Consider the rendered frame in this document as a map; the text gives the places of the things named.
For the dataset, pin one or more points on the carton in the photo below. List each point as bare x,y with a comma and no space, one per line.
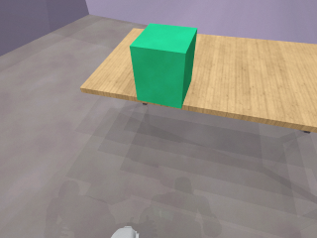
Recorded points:
162,60

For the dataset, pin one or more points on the table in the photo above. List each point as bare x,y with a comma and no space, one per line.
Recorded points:
263,81

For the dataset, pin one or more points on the robot left thigh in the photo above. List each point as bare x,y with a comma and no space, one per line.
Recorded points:
126,232

